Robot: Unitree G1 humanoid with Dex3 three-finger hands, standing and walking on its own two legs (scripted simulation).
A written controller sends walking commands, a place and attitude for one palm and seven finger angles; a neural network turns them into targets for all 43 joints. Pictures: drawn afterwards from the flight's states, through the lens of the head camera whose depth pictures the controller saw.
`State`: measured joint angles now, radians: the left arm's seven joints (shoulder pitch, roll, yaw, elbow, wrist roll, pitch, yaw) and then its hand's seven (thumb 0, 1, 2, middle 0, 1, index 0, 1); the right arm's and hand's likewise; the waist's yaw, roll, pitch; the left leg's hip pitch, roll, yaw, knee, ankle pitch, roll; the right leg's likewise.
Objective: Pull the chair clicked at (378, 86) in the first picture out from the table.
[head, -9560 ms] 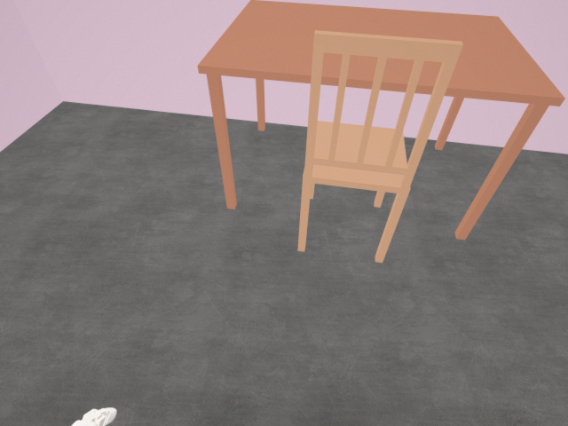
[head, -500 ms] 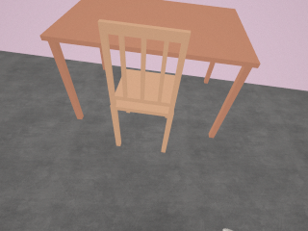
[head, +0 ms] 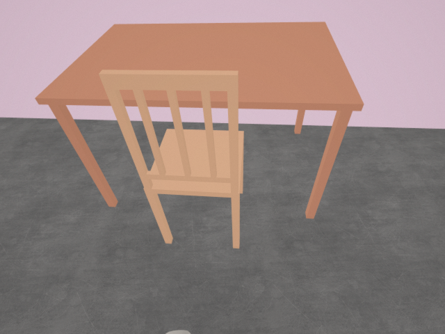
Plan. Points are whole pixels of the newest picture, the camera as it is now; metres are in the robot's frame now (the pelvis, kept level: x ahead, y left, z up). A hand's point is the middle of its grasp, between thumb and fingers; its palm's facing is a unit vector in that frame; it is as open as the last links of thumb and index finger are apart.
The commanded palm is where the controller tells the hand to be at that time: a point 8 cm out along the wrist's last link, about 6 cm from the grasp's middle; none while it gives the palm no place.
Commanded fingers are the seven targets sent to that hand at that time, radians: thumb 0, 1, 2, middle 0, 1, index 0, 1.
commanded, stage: take the last steps up to it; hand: left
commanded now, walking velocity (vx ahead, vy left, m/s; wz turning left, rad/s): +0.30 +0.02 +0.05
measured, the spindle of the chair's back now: (180, 137) +0.70 +0.17 -0.07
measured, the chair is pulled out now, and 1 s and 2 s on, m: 0.00 0.00 0.00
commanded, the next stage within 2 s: come to a stop and stand still in 0.42 s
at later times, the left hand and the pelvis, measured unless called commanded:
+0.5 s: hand out of the picture +0.12 +0.21 -0.19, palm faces +0.09 -0.98 -0.15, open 7.4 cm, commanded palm none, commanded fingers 0.00 0.90 0.90 -0.20 -0.30 -0.20 -0.30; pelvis +0.18 +0.05 -0.01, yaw -1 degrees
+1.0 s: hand (143, 277) +0.29 +0.22 -0.18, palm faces +0.05 -0.98 -0.22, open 7.3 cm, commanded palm none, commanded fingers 0.00 0.90 0.90 -0.20 -0.30 -0.20 -0.30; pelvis +0.21 +0.04 -0.01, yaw +1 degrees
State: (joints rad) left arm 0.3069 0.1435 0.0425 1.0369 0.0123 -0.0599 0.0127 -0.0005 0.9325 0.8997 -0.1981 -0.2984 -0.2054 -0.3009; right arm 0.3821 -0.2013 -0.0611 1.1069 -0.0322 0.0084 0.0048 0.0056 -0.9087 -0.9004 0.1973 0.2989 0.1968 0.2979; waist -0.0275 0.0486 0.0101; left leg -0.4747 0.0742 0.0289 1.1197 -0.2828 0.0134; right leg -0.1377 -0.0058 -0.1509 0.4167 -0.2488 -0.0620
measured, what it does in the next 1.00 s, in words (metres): walks ahead: left foot, then right foot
